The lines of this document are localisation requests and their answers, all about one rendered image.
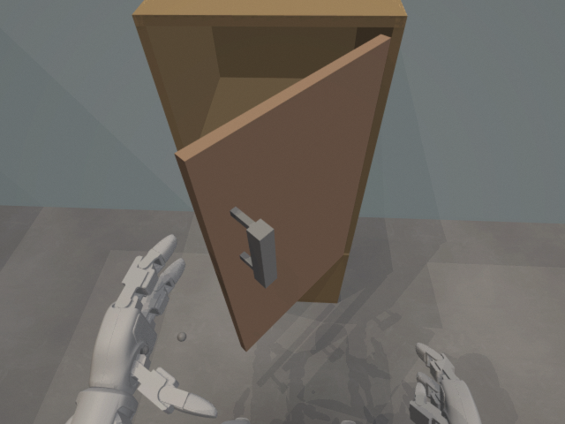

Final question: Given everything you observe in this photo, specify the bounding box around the left robot hand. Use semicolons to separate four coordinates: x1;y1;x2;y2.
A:
88;234;217;418

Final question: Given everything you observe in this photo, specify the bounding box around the right robot hand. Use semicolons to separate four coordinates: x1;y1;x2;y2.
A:
410;343;482;424

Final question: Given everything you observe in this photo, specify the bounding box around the cupboard door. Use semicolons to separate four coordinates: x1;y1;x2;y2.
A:
174;34;391;352

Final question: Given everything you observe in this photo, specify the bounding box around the handle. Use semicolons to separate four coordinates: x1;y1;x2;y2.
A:
230;207;277;288

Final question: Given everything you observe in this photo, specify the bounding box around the left robot forearm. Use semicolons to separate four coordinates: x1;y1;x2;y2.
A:
65;388;139;424

